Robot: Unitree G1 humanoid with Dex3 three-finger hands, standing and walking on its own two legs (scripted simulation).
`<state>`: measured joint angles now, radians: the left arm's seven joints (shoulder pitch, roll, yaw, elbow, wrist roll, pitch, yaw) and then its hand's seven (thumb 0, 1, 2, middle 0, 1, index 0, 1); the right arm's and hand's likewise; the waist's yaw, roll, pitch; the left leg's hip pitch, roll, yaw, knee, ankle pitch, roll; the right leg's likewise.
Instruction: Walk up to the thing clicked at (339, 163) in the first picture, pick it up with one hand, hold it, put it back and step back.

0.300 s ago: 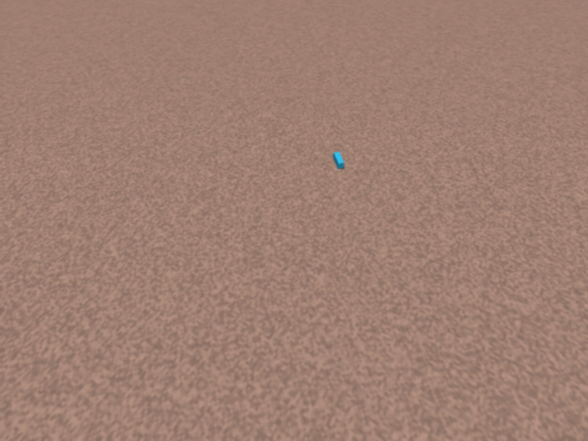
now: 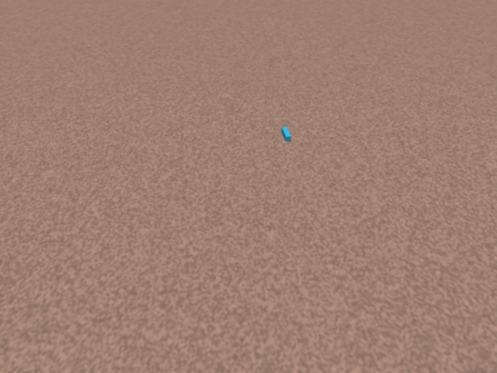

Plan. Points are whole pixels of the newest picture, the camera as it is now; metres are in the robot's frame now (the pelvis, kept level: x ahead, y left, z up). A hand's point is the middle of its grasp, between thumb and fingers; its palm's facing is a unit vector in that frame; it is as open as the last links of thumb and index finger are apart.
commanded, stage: stand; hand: left
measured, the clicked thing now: (286, 134) +1.58 -0.22 -0.76
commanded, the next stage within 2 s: walk up in 0.82 s
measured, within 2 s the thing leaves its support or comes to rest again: neither
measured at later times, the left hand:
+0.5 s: hand out of the picture +0.08 +0.25 -0.16, palm faces -0.04 -0.94 -0.33, open 7.4 cm
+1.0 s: hand out of the picture +0.11 +0.26 -0.14, palm faces -0.22 -0.90 -0.37, open 7.4 cm
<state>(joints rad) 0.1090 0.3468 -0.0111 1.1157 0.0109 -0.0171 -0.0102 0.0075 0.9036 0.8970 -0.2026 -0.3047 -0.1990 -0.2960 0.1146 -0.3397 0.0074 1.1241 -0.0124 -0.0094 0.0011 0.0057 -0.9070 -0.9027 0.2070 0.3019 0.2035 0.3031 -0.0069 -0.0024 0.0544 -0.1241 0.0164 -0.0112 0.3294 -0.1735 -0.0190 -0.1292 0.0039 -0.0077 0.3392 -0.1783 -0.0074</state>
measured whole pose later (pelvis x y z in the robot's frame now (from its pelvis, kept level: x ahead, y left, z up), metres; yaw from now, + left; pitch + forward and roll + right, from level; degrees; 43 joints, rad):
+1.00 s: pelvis +0.02 +0.00 +0.00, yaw -10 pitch +0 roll +0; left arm 0.24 0.37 0.06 1.04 0.02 0.01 -0.07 0.01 0.90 0.90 -0.20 -0.31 -0.20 -0.30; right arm 0.13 -0.42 -0.09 0.93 -0.05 -0.04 0.06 0.00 -0.90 -0.90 0.21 0.30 0.21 0.30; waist -0.04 0.06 0.05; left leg -0.11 0.06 0.13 0.38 -0.27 0.02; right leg -0.40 -0.03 -0.02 0.80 -0.42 -0.02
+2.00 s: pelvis +0.53 -0.02 -0.04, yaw -46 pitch -1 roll +0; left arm 0.20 0.43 0.06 0.84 -0.02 -0.06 0.04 0.01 0.90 0.90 -0.20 -0.30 -0.20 -0.30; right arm 0.38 -0.40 -0.11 0.76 -0.07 0.04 0.07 0.01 -0.91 -0.90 0.21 0.30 0.20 0.30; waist -0.13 0.08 0.08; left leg -0.18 -0.01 0.26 0.74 -0.49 0.03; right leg -0.42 0.00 -0.14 0.64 -0.22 -0.08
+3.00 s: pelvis +0.95 +0.06 -0.04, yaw -65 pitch -3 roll -1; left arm 0.32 0.41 0.06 0.81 0.03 -0.08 0.10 0.01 0.90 0.90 -0.21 -0.31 -0.21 -0.30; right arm 0.24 -0.46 -0.09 0.70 -0.07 0.12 0.09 0.01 -0.91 -0.90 0.21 0.30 0.20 0.30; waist -0.02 0.15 0.11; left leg -0.59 0.12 -0.10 1.29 -0.41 -0.01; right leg -0.45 -0.04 -0.03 0.77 -0.27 -0.02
